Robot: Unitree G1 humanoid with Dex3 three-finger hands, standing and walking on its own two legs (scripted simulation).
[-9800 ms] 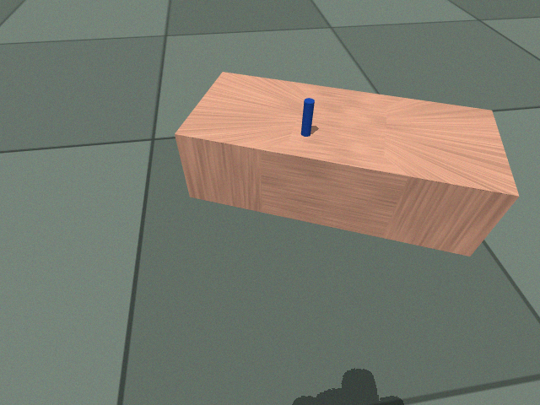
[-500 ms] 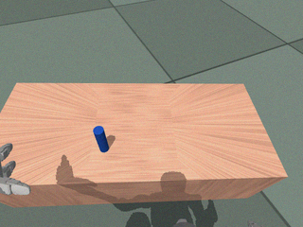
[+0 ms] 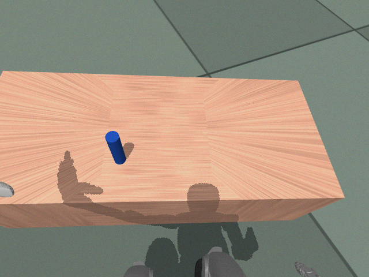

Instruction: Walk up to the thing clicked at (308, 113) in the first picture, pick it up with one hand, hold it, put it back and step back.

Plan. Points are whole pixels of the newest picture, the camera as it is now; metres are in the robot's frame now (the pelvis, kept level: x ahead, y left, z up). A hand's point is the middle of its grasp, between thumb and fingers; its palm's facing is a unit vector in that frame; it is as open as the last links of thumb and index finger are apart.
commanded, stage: go down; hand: left
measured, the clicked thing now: (116, 149) +0.53 +0.19 -0.24
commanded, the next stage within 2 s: none
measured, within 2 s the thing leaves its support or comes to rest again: neither
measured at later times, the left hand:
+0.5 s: hand out of the picture +0.39 +0.37 +0.02, palm faces +0.18 -0.98 -0.10, open 17.4 cm
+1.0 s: hand out of the picture +0.41 +0.38 +0.02, palm faces +0.18 -0.98 -0.08, open 17.4 cm
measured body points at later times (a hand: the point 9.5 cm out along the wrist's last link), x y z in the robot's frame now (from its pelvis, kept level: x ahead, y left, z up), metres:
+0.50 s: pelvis +0.01 +0.01 -0.01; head +0.13 +0.04 +0.42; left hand +0.37 +0.42 +0.02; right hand +0.07 -0.27 -0.10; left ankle -0.01 +0.12 -0.67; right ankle +0.07 -0.13 -0.67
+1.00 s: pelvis +0.00 +0.01 -0.02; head +0.14 +0.05 +0.41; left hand +0.39 +0.43 +0.03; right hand +0.06 -0.27 -0.11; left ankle -0.01 +0.12 -0.67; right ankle +0.07 -0.13 -0.67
